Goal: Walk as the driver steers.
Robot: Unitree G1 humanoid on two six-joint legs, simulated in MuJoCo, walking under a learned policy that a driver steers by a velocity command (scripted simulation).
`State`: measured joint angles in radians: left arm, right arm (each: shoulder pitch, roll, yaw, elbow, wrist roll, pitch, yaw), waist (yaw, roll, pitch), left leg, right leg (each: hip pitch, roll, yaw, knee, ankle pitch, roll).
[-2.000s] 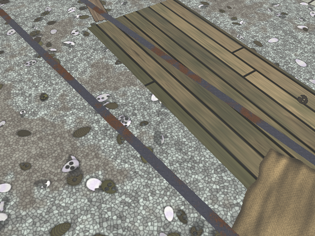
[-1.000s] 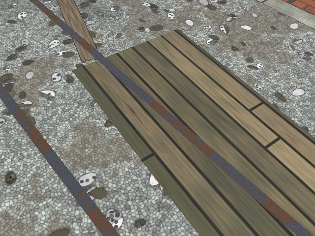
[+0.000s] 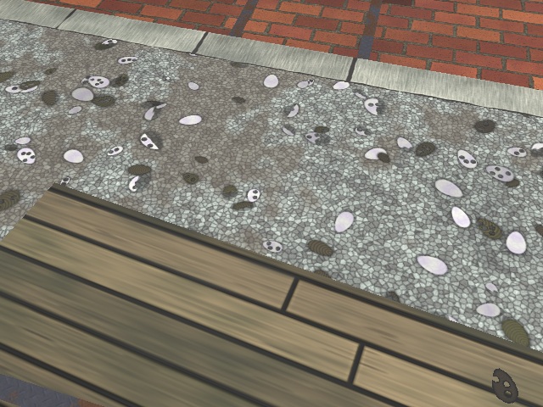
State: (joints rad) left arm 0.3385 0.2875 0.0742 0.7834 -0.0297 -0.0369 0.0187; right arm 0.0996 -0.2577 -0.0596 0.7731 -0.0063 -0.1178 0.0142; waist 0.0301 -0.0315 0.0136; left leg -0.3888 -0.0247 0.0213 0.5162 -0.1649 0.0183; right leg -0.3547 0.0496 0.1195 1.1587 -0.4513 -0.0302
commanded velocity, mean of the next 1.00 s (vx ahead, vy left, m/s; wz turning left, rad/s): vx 0.41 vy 0.00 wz -0.54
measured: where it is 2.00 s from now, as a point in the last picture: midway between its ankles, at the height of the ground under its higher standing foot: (378, 358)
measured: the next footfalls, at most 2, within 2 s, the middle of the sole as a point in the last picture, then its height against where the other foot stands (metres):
right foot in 0.42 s outside the picture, level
left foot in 0.86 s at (332, 334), level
